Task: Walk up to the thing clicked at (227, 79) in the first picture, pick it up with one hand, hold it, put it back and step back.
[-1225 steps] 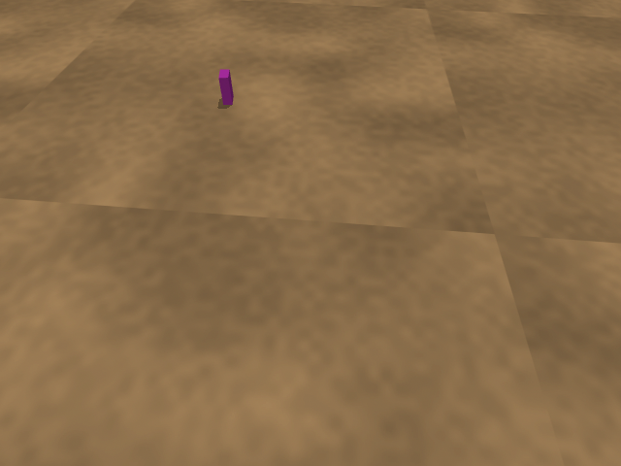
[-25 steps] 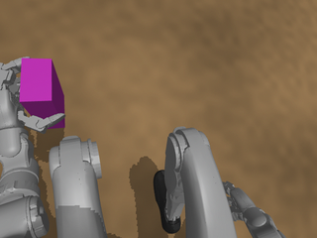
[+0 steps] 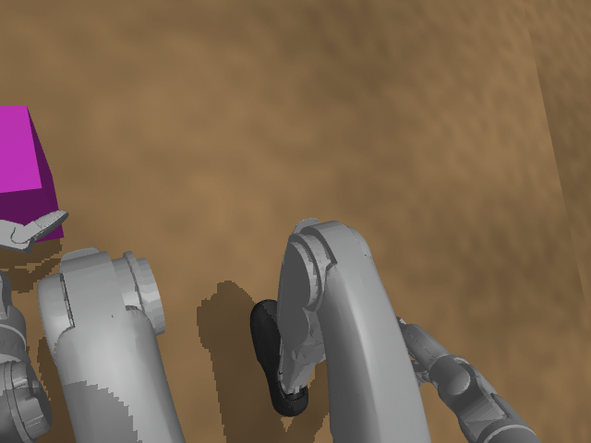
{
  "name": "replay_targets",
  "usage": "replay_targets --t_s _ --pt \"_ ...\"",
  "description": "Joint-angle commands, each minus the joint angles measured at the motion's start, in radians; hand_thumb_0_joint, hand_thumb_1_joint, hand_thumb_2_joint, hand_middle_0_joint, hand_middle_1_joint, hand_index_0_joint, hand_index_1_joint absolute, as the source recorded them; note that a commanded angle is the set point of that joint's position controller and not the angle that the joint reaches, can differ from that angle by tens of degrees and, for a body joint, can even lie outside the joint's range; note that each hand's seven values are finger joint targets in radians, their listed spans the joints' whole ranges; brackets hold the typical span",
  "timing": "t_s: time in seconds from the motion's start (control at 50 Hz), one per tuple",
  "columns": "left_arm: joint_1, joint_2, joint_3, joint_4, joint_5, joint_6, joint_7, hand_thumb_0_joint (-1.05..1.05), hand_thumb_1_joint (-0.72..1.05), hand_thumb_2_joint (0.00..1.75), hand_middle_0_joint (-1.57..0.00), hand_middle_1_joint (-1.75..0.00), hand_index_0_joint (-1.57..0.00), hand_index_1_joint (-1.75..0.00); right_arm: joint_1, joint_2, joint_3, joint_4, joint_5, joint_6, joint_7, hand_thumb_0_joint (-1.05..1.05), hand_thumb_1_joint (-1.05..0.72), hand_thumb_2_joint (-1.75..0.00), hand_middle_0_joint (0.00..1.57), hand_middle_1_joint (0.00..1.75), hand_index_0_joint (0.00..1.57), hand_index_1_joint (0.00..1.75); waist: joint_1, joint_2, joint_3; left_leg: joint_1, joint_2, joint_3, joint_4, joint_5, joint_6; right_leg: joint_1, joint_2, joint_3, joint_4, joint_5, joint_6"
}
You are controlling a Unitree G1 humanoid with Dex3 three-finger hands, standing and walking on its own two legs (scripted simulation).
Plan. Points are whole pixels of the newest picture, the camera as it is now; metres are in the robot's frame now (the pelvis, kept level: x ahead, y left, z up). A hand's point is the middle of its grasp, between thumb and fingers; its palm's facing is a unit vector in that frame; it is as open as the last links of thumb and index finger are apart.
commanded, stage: lower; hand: left
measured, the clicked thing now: (21, 183) +0.42 +0.26 -0.16
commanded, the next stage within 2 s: loosen in 0.60 s
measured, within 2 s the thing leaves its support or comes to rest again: rests again in 1.54 s
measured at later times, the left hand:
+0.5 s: hand (6, 190) +0.42 +0.27 -0.17, palm faces +0.33 -0.94 -0.01, open 13.7 cm
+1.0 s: hand (3, 188) +0.42 +0.28 -0.17, palm faces +0.34 -0.94 -0.01, open 14.3 cm
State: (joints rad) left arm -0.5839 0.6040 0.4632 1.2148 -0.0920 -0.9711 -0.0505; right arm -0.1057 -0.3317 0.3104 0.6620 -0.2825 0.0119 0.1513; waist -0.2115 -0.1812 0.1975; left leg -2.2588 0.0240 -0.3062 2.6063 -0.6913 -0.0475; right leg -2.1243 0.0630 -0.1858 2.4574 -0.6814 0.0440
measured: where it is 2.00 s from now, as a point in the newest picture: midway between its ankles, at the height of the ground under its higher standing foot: (212, 402)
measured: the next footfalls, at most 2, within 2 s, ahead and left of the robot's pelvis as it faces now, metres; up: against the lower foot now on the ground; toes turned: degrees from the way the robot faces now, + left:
none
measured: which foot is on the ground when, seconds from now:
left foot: down 0.00-1.00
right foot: down 0.00-1.00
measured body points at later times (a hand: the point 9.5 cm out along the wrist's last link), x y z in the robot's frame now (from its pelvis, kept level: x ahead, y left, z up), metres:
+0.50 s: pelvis -0.01 +0.01 -0.01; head +0.22 +0.17 +0.34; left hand +0.39 +0.32 -0.16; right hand +0.16 -0.25 -0.06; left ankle +0.08 +0.14 -0.25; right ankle +0.12 -0.12 -0.25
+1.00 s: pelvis -0.01 +0.01 -0.01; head +0.22 +0.18 +0.33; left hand +0.40 +0.33 -0.17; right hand +0.16 -0.24 -0.05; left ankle +0.08 +0.14 -0.25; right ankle +0.12 -0.12 -0.25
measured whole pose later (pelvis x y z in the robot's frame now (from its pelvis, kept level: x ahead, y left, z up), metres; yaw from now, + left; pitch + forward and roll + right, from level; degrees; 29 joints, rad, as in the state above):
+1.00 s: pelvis -0.01 +0.01 -0.01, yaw -4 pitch +12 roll -16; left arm -0.61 0.77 0.48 1.37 -0.09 -1.09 0.02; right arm -0.17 -0.36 0.47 0.59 -0.35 0.00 0.16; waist -0.23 -0.27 0.29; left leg -2.23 0.03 -0.39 2.66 -0.70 -0.03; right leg -2.06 0.10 -0.24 2.44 -0.65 0.07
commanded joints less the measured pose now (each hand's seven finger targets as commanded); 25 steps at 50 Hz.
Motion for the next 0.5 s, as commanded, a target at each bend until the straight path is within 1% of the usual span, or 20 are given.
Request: replay_targets --t_s 0.0,0.02,0.06,0.08,0.1,0.12,0.14,0.16,0.18,0.2,0.22,0.28,0.3,0.32,0.34,0.38,0.4,0.44,0.46,0.48 --pt "-0.264 0.204 0.019 -0.177 -0.012 -0.123 0.021 0.0 0.0 1.17 -1.05 -1.22 -1.03 -1.26 0.061 -0.319 -0.072 -0.035 -0.017 -0.001 -0.012 0.0 -0.93 -0.92 0.2 0.3 0.2 0.3 -0.061 0.438 -0.647 0.427 0.03 0.111 -0.276 0.123 0.023 0.31 0.033 -0.092 -0.217 0.219 -0.059" --pt "-0.262 0.212 0.016 -0.155 -0.013 -0.127 0.023 0.0 -0.02 1.17 -1.06 -1.23 -1.04 -1.26 0.052 -0.323 -0.061 -0.04 -0.019 -0.001 -0.011 0.0 -0.93 -0.92 0.2 0.3 0.2 0.3 -0.068 0.441 -0.63 0.418 0.029 0.105 -0.279 0.108 0.023 0.306 0.034 -0.098 -0.218 0.207 -0.058" --pt "-0.253 0.229 0.022 -0.14 -0.011 -0.134 0.024 0.0 -0.03 1.16 -1.05 -1.22 -1.03 -1.25 0.034 -0.331 -0.056 -0.047 -0.023 -0.001 -0.011 0.0 -0.93 -0.92 0.2 0.3 0.2 0.3 -0.063 0.443 -0.617 0.424 0.032 0.102 -0.279 0.084 0.023 0.291 0.036 -0.105 -0.217 0.188 -0.059" --pt "-0.258 0.232 0.017 -0.137 -0.01 -0.139 0.025 0.0 -0.03 1.15 -1.04 -1.21 -1.03 -1.24 0.032 -0.334 -0.052 -0.046 -0.026 -0.002 -0.011 0.0 -0.93 -0.92 0.2 0.3 0.2 0.3 -0.068 0.45 -0.615 0.43 0.033 0.101 -0.272 0.096 0.021 0.295 0.037 -0.104 -0.212 0.202 -0.059" --pt "-0.256 0.24 0.026 -0.123 -0.014 -0.143 0.029 0.0 -0.01 1.16 -1.04 -1.21 -1.03 -1.24 0.029 -0.333 -0.045 -0.047 -0.027 -0.003 -0.011 0.0 -0.92 -0.92 0.2 0.3 0.2 0.3 -0.071 0.435 -0.607 0.4 0.031 0.1 -0.267 0.087 0.025 0.307 0.04 -0.106 -0.215 0.198 -0.057" --pt "-0.247 0.23 0.028 -0.115 -0.018 -0.148 0.031 0.0 -0.03 1.15 -1.05 -1.23 -1.05 -1.25 0.029 -0.338 -0.042 -0.049 -0.03 -0.005 -0.011 0.0 -0.93 -0.92 0.2 0.3 0.2 0.3 -0.075 0.43 -0.609 0.422 0.033 0.094 -0.268 0.103 0.023 0.31 0.039 -0.112 -0.212 0.212 -0.054" --pt "-0.253 0.243 0.027 -0.11 -0.018 -0.151 0.033 0.0 -0.03 1.16 -1.04 -1.22 -1.03 -1.24 0.027 -0.34 -0.034 -0.052 -0.032 -0.006 -0.011 0.0 -0.93 -0.91 0.2 0.3 0.2 0.3 -0.081 0.438 -0.602 0.414 0.032 0.09 -0.267 0.101 0.023 0.314 0.042 -0.114 -0.213 0.211 -0.054" --pt "-0.259 0.259 0.035 -0.108 -0.019 -0.155 0.035 0.0 -0.03 1.13 -1.03 -1.2 -1.02 -1.23 0.019 -0.34 -0.03 -0.054 -0.033 -0.007 -0.011 0.0 -0.93 -0.92 0.2 0.3 0.2 0.3 -0.072 0.43 -0.595 0.399 0.031 0.092 -0.261 0.091 0.027 0.315 0.043 -0.112 -0.217 0.208 -0.055" --pt "-0.244 0.267 0.036 -0.095 -0.011 -0.157 0.036 0.0 -0.05 1.13 -1.03 -1.19 -1.02 -1.23 0.016 -0.342 -0.028 -0.056 -0.034 -0.006 -0.013 0.0 -0.93 -0.92 0.2 0.3 0.2 0.3 -0.075 0.432 -0.591 0.408 0.034 0.087 -0.265 0.095 0.024 0.309 0.043 -0.118 -0.211 0.207 -0.056" --pt "-0.254 0.265 0.023 -0.089 -0.007 -0.16 0.038 0.0 -0.01 1.14 -1.03 -1.2 -1.02 -1.22 0.01 -0.347 -0.023 -0.058 -0.036 -0.006 -0.012 0.0 -0.93 -0.91 0.2 0.3 0.2 0.3 -0.085 0.443 -0.573 0.406 0.034 0.084 -0.267 0.086 0.024 0.302 0.043 -0.122 -0.209 0.203 -0.055" --pt "-0.238 0.257 0.028 -0.089 -0.009 -0.163 0.039 0.0 -0.03 1.14 -1.03 -1.2 -1.02 -1.23 0.006 -0.351 -0.022 -0.061 -0.039 -0.007 -0.011 0.0 -0.92 -0.91 0.2 0.3 0.2 0.3 -0.083 0.45 -0.577 0.428 0.037 0.08 -0.272 0.104 0.019 0.304 0.042 -0.126 -0.202 0.215 -0.055" --pt "-0.241 0.287 0.044 -0.086 -0.009 -0.174 0.044 0.0 -0.05 1.13 -1.03 -1.19 -1.02 -1.22 0.005 -0.358 -0.013 -0.064 -0.043 -0.008 -0.01 0.0 -0.93 -0.91 0.2 0.3 0.2 0.3 -0.08 0.466 -0.583 0.443 0.039 0.074 -0.27 0.116 0.016 0.312 0.046 -0.132 -0.196 0.224 -0.056" --pt "-0.244 0.273 0.028 -0.078 -0.007 -0.174 0.046 0.0 -0.06 1.13 -1.02 -1.19 -1.01 -1.23 -0.005 -0.359 -0.011 -0.066 -0.043 -0.008 -0.009 0.0 -0.93 -0.92 0.2 0.3 0.2 0.3 -0.088 0.468 -0.566 0.442 0.04 0.069 -0.275 0.111 0.014 0.298 0.045 -0.137 -0.194 0.22 -0.057" --pt "-0.241 0.282 0.035 -0.084 -0.008 -0.176 0.047 0.0 -0.06 1.13 -1.02 -1.19 -1.01 -1.22 -0.003 -0.36 -0.01 -0.064 -0.045 -0.009 -0.009 0.0 -0.92 -0.91 0.2 0.3 0.2 0.3 -0.087 0.471 -0.571 0.446 0.041 0.07 -0.27 0.117 0.015 0.307 0.047 -0.135 -0.194 0.228 -0.057" --pt "-0.257 0.292 0.033 -0.081 -0.01 -0.179 0.048 0.0 -0.06 1.12 -1.02 -1.18 -1.0 -1.21 -0.003 -0.361 -0.004 -0.065 -0.046 -0.008 -0.008 0.0 -0.93 -0.91 0.2 0.3 0.2 0.3 -0.095 0.472 -0.562 0.433 0.04 0.069 -0.267 0.106 0.017 0.309 0.047 -0.137 -0.197 0.223 -0.055" --pt "-0.223 0.294 0.039 -0.072 -0.007 -0.178 0.052 0.0 -0.05 1.12 -1.01 -1.17 -1.0 -1.2 -0.001 -0.362 0.0 -0.064 -0.051 -0.008 -0.009 0.0 -0.93 -0.91 0.2 0.3 0.2 0.3 -0.087 0.471 -0.58 0.451 0.043 0.068 -0.258 0.131 0.016 0.328 0.051 -0.136 -0.196 0.244 -0.054" --pt "-0.252 0.291 0.031 -0.088 -0.008 -0.182 0.053 0.0 -0.07 1.11 -0.99 -1.16 -0.98 -1.2 0.001 -0.362 0.001 -0.062 -0.053 -0.008 -0.01 0.0 -0.92 -0.91 0.2 0.3 0.2 0.3 -0.097 0.479 -0.576 0.458 0.044 0.066 -0.26 0.139 0.015 0.323 0.05 -0.137 -0.198 0.252 -0.053" --pt "-0.248 0.302 0.038 -0.074 -0.008 -0.183 0.057 0.0 -0.06 1.1 -1.0 -1.16 -0.98 -1.19 -0.009 -0.364 0.007 -0.068 -0.053 -0.008 -0.009 0.0 -0.92 -0.91 0.2 0.3 0.2 0.3 -0.099 0.477 -0.551 0.442 0.045 0.06 -0.265 0.121 0.016 0.316 0.051 -0.144 -0.198 0.238 -0.053" --pt "-0.248 0.305 0.031 -0.072 -0.003 -0.183 0.058 0.0 -0.05 1.1 -0.99 -1.15 -0.98 -1.18 -0.011 -0.364 0.009 -0.065 -0.053 -0.008 -0.009 0.0 -0.92 -0.91 0.2 0.3 0.2 0.3 -0.099 0.475 -0.542 0.437 0.045 0.057 -0.265 0.114 0.016 0.31 0.052 -0.145 -0.195 0.233 -0.054" --pt "-0.248 0.309 0.035 -0.063 0.001 -0.186 0.061 0.0 -0.06 1.1 -1.0 -1.15 -0.98 -1.19 -0.011 -0.368 0.009 -0.065 -0.055 -0.007 -0.01 0.0 -0.92 -0.91 0.2 0.3 0.2 0.3 -0.105 0.479 -0.541 0.45 0.048 0.056 -0.266 0.125 0.014 0.309 0.051 -0.148 -0.192 0.241 -0.053"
